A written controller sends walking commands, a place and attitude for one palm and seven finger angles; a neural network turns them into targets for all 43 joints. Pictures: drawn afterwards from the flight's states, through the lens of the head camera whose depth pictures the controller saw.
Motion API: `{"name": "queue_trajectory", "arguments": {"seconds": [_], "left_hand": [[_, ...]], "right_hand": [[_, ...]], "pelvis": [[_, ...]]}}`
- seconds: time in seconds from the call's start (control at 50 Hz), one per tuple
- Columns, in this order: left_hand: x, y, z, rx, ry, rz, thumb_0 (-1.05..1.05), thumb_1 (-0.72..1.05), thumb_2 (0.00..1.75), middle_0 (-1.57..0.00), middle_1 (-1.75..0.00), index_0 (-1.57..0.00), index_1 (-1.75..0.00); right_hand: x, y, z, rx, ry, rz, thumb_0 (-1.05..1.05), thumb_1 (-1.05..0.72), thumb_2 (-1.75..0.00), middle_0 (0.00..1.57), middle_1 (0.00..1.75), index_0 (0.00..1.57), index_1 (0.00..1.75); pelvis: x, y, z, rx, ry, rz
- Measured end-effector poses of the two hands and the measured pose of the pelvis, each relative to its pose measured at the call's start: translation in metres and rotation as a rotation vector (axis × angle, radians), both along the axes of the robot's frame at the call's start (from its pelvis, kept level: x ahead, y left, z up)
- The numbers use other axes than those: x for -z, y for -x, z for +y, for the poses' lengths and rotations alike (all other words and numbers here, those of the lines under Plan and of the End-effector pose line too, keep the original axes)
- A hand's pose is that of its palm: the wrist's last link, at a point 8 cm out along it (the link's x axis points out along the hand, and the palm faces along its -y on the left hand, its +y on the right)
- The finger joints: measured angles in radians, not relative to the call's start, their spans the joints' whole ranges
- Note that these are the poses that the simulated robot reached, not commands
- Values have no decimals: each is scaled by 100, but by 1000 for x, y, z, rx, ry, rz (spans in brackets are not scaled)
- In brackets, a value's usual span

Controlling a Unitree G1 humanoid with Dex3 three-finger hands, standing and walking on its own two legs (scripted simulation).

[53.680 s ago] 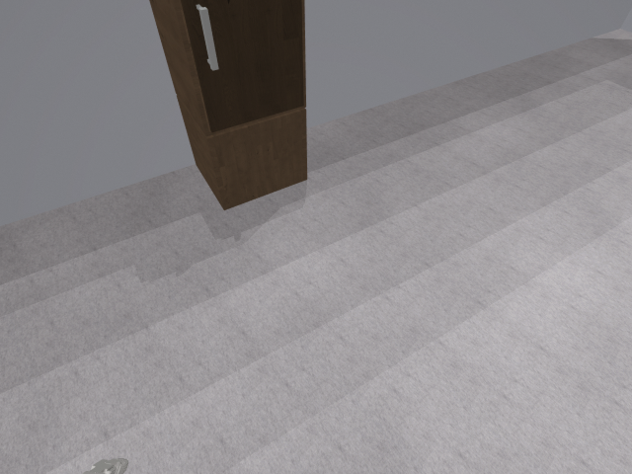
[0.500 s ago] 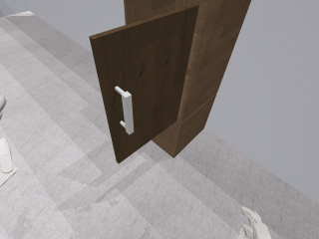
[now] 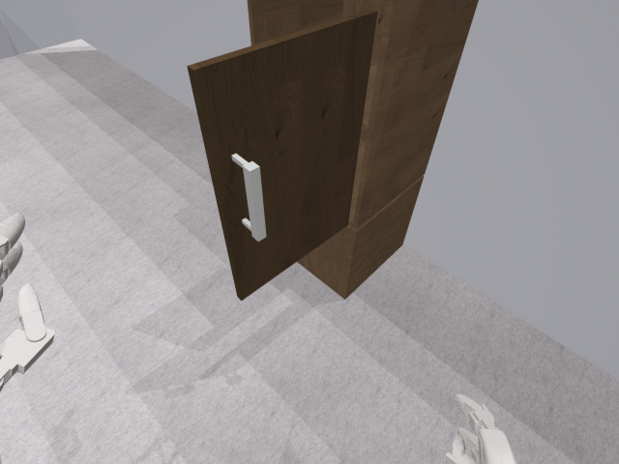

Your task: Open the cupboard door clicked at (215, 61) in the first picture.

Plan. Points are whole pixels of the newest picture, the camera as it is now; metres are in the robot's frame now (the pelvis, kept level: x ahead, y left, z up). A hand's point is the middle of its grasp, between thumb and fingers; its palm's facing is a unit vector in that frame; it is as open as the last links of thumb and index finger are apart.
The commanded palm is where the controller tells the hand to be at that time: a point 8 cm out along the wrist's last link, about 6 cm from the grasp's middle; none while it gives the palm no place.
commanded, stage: stop stepping back and stand still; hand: left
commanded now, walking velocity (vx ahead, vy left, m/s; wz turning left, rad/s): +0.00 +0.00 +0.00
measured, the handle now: (248, 199) +0.57 +0.15 +0.00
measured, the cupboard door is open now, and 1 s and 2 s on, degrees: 87 87 87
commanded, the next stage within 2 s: let the arm hang, fingers relaxed in 0.22 s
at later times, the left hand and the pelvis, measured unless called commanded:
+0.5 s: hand (118, 462) +0.15 +0.26 -0.09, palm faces +0.05 -0.92 -0.39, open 7.4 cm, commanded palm none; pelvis -0.02 +0.02 -0.01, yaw +2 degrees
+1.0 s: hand out of the picture -0.07 +0.21 -0.17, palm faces +0.07 -0.96 -0.27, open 7.3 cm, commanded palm none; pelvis -0.01 +0.00 +0.00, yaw +3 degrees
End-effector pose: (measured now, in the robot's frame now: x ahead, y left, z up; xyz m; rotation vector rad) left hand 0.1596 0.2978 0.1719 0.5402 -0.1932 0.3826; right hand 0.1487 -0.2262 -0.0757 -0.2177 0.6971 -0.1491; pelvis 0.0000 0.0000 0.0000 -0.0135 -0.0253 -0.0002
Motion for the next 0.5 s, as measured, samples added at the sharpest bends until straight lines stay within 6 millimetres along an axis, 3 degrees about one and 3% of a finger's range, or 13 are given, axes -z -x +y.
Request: {"name": "queue_trajectory", "arguments": {"seconds": [0.16,0.32,0.34,0.38,0.42,0.46,0.5], "left_hand": [[-4,17,7,7,-14,-8,1,89,90,-21,-30,-22,-30],[1,15,19,-44,12,10,1,89,90,-21,-30,-22,-30],[9,11,19,-29,13,28,1,89,90,-21,-30,-21,-30],[51,-1,24,-18,63,195,1,90,90,-20,-30,-21,-30],[112,-5,26,-40,151,442,0,90,90,-20,-30,-21,-30],[174,6,20,-66,240,697,0,90,90,-20,-30,-20,-30],[228,30,6,-82,324,923,1,91,90,-20,-30,-20,-30]], "right_hand": [[-9,-3,9,-29,23,-21,2,-91,-90,21,30,20,30],[-7,1,12,-32,32,7,2,-91,-90,21,30,20,30],[-4,0,11,-44,21,5,2,-91,-90,21,30,20,30],[12,1,7,-75,3,64,1,-91,-90,20,30,20,30],[27,6,0,-82,-1,144,1,-90,-90,21,30,20,30],[37,15,-7,-66,2,208,1,-91,-90,21,30,20,30],[42,29,-15,-40,10,264,1,-91,-90,21,30,20,30]], "pelvis": [[-2,8,7,-4,12,5],[-4,7,12,-9,5,8],[-3,7,13,-15,7,17],[0,10,16,-30,9,29],[4,14,18,-37,8,30],[7,17,18,-38,4,24],[8,18,16,-37,0,16]]}}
